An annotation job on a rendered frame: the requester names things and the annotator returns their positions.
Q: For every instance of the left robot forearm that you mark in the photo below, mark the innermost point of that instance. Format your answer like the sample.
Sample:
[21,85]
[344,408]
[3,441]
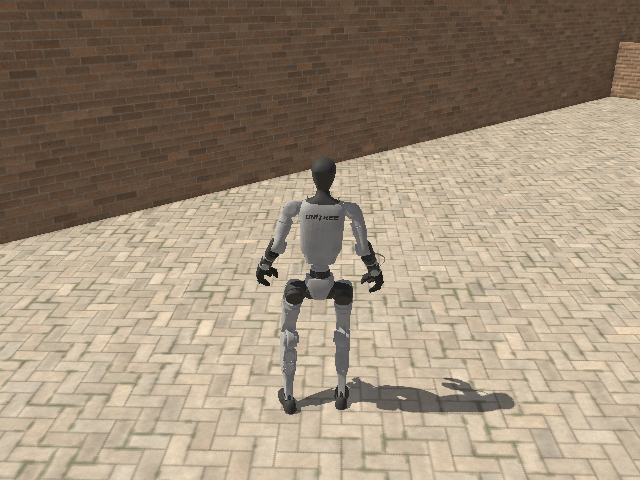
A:
[268,258]

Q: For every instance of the robot right hand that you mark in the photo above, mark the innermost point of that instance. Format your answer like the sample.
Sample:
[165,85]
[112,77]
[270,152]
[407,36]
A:
[378,280]

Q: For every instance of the right robot shin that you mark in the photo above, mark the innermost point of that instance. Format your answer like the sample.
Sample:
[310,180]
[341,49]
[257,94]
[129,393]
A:
[342,363]

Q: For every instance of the robot right upper arm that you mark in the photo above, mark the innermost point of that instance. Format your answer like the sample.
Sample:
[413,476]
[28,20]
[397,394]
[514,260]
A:
[353,211]

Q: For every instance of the robot left upper arm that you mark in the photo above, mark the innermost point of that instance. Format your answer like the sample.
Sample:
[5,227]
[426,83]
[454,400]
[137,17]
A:
[290,209]

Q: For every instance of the robot head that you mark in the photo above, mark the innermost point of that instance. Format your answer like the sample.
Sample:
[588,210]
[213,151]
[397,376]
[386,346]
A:
[323,173]

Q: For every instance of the robot left hand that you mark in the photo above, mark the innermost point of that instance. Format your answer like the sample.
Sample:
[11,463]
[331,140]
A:
[260,275]

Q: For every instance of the right robot forearm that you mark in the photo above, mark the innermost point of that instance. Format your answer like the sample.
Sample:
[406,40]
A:
[371,263]

